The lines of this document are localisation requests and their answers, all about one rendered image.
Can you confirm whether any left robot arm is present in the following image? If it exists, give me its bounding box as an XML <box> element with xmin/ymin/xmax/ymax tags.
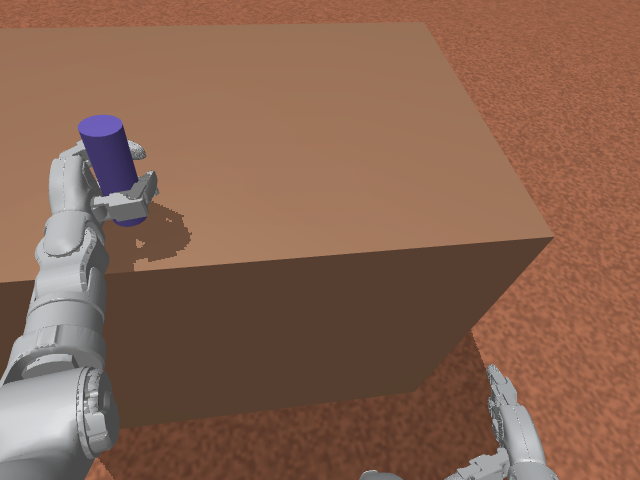
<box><xmin>0</xmin><ymin>211</ymin><xmax>120</xmax><ymax>480</ymax></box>

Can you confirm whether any right robot hand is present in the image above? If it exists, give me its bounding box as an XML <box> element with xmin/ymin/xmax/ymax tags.
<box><xmin>444</xmin><ymin>364</ymin><xmax>547</xmax><ymax>480</ymax></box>

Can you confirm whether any right robot arm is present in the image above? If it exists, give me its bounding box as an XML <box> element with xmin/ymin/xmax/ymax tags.
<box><xmin>507</xmin><ymin>462</ymin><xmax>559</xmax><ymax>480</ymax></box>

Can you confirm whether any can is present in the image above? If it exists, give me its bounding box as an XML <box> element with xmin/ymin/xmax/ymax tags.
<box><xmin>78</xmin><ymin>115</ymin><xmax>147</xmax><ymax>227</ymax></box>

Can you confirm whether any left robot hand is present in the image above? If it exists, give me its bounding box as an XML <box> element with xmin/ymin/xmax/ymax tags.
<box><xmin>49</xmin><ymin>140</ymin><xmax>159</xmax><ymax>228</ymax></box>

